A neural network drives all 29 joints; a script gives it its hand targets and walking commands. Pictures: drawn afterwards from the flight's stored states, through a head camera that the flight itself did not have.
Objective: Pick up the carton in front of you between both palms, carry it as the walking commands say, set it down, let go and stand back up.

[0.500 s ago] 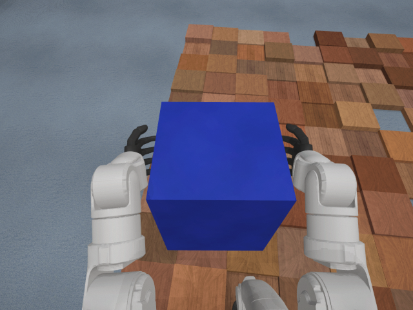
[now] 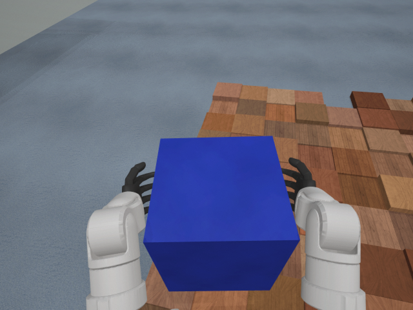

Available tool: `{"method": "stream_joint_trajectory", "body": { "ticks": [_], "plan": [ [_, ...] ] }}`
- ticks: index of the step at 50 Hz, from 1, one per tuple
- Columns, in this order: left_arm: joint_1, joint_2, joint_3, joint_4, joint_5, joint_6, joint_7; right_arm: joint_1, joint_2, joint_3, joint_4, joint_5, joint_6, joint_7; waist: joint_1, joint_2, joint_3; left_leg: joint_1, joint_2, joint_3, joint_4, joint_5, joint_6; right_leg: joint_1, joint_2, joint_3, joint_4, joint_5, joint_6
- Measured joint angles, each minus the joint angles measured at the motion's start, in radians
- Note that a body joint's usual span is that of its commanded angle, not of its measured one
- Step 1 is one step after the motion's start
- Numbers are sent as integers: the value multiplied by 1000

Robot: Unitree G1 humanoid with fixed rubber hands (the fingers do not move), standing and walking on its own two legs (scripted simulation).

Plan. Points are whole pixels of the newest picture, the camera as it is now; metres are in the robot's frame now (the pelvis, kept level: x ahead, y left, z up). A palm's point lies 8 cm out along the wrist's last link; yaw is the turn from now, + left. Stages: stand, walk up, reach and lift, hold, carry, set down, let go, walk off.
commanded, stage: carry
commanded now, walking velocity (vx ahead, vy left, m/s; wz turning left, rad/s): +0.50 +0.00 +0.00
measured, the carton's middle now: (217, 218) +0.28 +0.00 +0.04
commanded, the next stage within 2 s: none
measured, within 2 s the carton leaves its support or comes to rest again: neither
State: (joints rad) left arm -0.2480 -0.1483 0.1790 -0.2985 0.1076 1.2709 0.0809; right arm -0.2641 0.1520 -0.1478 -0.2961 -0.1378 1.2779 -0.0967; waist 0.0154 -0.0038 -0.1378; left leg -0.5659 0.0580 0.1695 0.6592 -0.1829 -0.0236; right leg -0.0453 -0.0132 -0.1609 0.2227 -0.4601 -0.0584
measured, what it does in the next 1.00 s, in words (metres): walks ahead: left foot, then right foot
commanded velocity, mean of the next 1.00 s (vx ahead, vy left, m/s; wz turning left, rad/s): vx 0.50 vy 0.00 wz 0.00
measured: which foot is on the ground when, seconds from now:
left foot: up 0.00-0.10, down 0.12-0.62, up 0.64-1.00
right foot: down 0.00-0.16, up 0.18-0.56, down 0.58-1.00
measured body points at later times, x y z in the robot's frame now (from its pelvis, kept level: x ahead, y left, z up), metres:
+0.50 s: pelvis +0.32 +0.01 -0.01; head +0.31 +0.03 +0.44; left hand +0.63 +0.16 +0.09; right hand +0.62 -0.14 +0.10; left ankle +0.20 +0.09 -0.75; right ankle +0.48 -0.14 -0.69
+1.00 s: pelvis +0.64 -0.05 +0.02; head +0.70 -0.07 +0.46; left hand +1.03 +0.09 +0.14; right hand +1.03 -0.21 +0.13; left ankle +0.79 +0.09 -0.67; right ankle +0.57 -0.10 -0.72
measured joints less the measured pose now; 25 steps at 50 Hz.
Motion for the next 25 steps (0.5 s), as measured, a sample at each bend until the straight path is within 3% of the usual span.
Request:
{"method": "stream_joint_trajectory", "body": {
  "ticks": [5, 6, 7, 9, 12, 17, 25],
  "plan": [
    [43, 8, -31, 30, 16, -15, -7, 37, -8, 8, 38, 8, -18, 3, -26, 1, -10, 112, 2, 67, -164, 53, 21, 109, -1, -4, 68, -100, 41],
    [55, 10, -36, 31, 19, -18, -8, 41, -9, 10, 48, 9, -21, 4, -32, 11, -7, 165, 3, 82, -194, 6, 32, 97, -8, -14, 169, -108, 56],
    [61, 15, -35, 36, 21, -21, -10, 44, -9, 20, 64, 8, -32, 5, -46, -3, -4, 190, -6, 98, -177, -52, 73, 55, -37, -13, 316, -60, 61],
    [69, 14, -32, 54, 25, -30, -11, 56, -12, 26, 90, 9, -50, 6, -68, -16, -4, 207, -20, 106, -140, -105, 141, -87, -51, 69, 645, -28, 46],
    [72, 13, -47, 73, 35, -37, -11, 81, -15, 19, 98, 19, -67, 6, -74, -9, 6, 264, -27, 93, -187, -102, 170, -298, -55, 116, 909, 61, 41],
    [72, 13, -61, 63, 34, -63, -8, 90, -17, 14, 80, 30, -96, 7, -59, -3, 16, 388, -31, 66, -318, -123, 153, -525, -97, 102, 836, 211, 65],
    [-36, 56, -52, 51, -4, -64, 16, -22, -35, 8, 80, 43, -107, -2, -25, -20, 25, 590, -30, 42, -395, -212, 197, -661, -93, 40, 585, 361, 64]
  ]
}}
